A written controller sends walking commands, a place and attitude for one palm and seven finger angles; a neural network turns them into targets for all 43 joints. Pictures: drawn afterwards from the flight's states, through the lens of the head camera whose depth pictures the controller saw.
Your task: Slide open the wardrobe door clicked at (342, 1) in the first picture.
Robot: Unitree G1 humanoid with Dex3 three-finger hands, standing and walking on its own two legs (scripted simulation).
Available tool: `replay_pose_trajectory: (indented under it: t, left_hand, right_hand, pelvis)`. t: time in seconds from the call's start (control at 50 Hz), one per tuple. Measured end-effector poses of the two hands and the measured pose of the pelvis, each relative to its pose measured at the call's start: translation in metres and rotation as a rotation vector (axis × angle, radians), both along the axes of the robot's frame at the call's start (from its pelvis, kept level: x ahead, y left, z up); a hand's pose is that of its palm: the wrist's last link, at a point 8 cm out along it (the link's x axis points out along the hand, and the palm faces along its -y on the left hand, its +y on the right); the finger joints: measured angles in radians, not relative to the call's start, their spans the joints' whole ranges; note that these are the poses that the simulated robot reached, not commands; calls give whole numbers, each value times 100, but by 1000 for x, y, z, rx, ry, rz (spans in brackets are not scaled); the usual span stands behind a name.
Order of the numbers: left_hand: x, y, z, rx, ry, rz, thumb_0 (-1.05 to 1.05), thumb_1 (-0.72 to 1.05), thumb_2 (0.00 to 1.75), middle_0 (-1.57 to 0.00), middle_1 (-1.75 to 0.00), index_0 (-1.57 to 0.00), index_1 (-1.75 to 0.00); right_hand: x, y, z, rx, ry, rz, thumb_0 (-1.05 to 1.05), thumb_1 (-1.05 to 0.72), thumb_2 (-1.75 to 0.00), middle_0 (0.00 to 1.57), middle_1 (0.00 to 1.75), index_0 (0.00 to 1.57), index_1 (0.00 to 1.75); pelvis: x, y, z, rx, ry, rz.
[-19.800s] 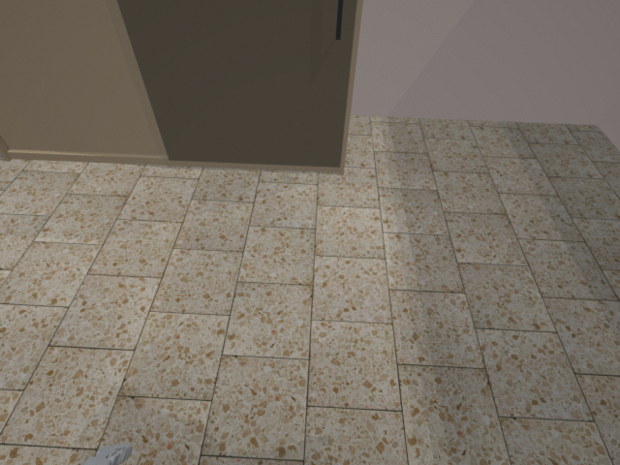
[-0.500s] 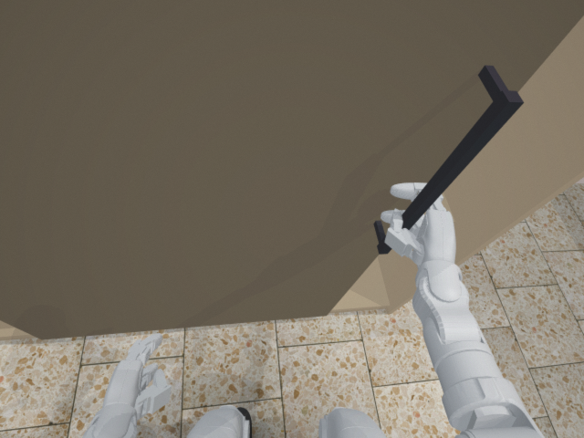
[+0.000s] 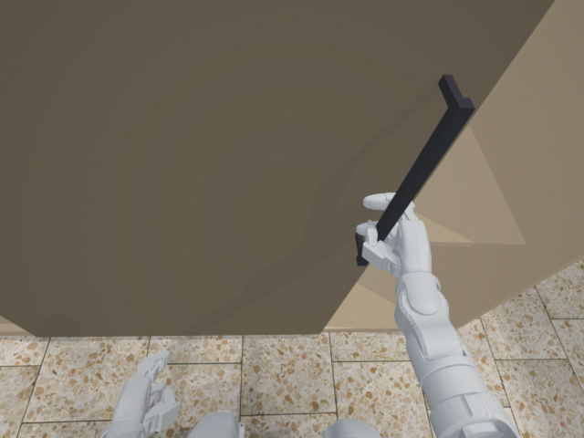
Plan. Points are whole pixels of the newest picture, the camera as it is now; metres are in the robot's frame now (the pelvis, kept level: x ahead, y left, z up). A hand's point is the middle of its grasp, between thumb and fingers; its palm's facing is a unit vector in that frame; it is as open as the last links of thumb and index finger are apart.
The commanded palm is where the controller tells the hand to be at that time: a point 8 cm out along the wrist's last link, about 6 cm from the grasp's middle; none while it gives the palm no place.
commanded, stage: step sideways, sliding the door along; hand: right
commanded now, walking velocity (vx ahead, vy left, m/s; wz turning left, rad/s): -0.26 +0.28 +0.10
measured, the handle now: (395, 193) +0.42 -0.12 +0.09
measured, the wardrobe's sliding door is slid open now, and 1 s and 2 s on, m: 0.45 0.50 0.50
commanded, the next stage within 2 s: stop walking and hold the door there in 0.68 s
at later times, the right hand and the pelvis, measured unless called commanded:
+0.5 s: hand (327, 237) +0.37 -0.04 +0.04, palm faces +0.32 +0.93 -0.18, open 6.0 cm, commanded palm +0.33 -0.01 +0.04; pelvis -0.04 +0.17 +0.00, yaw +2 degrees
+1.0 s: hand (328, 234) +0.38 -0.04 +0.04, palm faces +0.48 +0.83 -0.30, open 5.9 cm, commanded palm +0.33 -0.07 +0.05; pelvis +0.00 +0.26 +0.01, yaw +2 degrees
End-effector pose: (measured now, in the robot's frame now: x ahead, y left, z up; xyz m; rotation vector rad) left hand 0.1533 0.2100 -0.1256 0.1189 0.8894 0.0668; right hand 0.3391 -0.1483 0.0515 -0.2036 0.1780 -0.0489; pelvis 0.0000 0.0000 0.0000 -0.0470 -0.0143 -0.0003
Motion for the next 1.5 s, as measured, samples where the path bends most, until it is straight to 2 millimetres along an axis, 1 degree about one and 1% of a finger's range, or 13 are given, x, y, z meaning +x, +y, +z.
replay_pose_trajectory:
  t: [0.12, 0.18, 0.34, 0.46, 0.58, 0.64, 0.84, 0.94, 1.02, 1.16, 1.26, 1.4, 1.5]
  left_hand:
    - [-32, 56, 15, 83, 23, 71, 1, 90, 90, -20, -29, -20, -30]
    - [-50, 82, 16, 128, 16, 100, 1, 90, 90, -20, -29, -20, -30]
    - [-90, 133, 7, 110, 120, 46, 1, 90, 90, -20, -29, -20, -30]
    - [-97, 183, -13, 62, 171, 70, 1, 90, 90, -20, -29, -20, -30]
    - [-92, 234, -1, 177, 184, 91, 1, 90, 90, -20, -29, -20, -30]
    - [-83, 250, 6, 191, 185, 68, 1, 90, 90, -20, -29, -20, -30]
    - [-27, 277, -3, 70, 109, 1, 1, 90, 90, -20, -29, -20, -30]
    - [-4, 296, 9, 85, 22, 54, 1, 90, 90, -20, -29, -20, -30]
    - [2, 306, 24, 122, -24, 60, 1, 90, 90, -20, -29, -20, -30]
    - [-12, 313, 43, 230, -60, 89, 1, 90, 90, -20, -29, -20, -30]
    - [-34, 298, 52, 221, -41, 107, 1, 90, 90, -20, -29, -20, -30]
    - [-71, 273, 46, 150, 5, 124, 1, 90, 90, -20, -29, -20, -30]
    - [-95, 273, 35, 134, 36, 158, 1, 90, 90, -20, -30, -20, -30]
  right_hand:
    - [-1, 45, -1, 22, -3, 84, 0, -80, -83, 35, 127, 25, 140]
    - [-1, 44, -2, 34, -31, 64, 0, -81, -83, 37, 130, 25, 140]
    - [-5, 57, 2, 51, 33, -109, 1, -84, -86, 28, 123, 20, 140]
    - [-6, 65, 2, 20, 16, -263, 1, -80, -87, 34, 120, 18, 140]
    - [-6, 69, 2, 36, 19, -335, 1, -79, -88, 33, 117, 18, 140]
    - [-6, 69, 2, 25, 7, -327, 1, -78, -88, 34, 120, 18, 140]
    - [-6, 75, 2, -32, 0, -455, 0, -74, -89, 38, 117, 14, 140]
    - [-6, 74, 5, -89, 59, -484, -4, -70, -87, 38, 116, 25, 140]
    - [-5, 75, 6, -74, 80, -510, -4, -69, -87, 37, 117, 31, 140]
    - [-6, 71, 4, -61, 29, -448, -2, -69, -87, 37, 125, 35, 140]
    - [-7, 70, 4, -48, 30, -408, -1, -73, -85, 32, 125, 34, 140]
    - [-8, 69, 6, -45, 52, -395, -1, -75, -82, 31, 121, 33, 140]
    - [-8, 71, 7, -53, 54, -415, -1, -75, -82, 32, 119, 30, 140]
  pelvis:
    - [-20, 26, 8, -10, 28, 28]
    - [-30, 42, -3, 8, 13, 28]
    - [-37, 102, -1, 51, -11, 64]
    - [-38, 159, -7, 65, -4, 38]
    - [-36, 175, 0, 51, 43, 5]
    - [-33, 189, -2, 52, 29, 8]
    - [-7, 251, -6, 54, 2, 21]
    - [-3, 257, 4, 3, 39, 28]
    - [0, 256, 8, -3, 46, 37]
    - [1, 243, -1, 64, 28, 37]
    - [-2, 235, 5, 60, 4, 85]
    - [-6, 234, 9, 69, -3, 128]
    - [-14, 237, 6, 69, -1, 147]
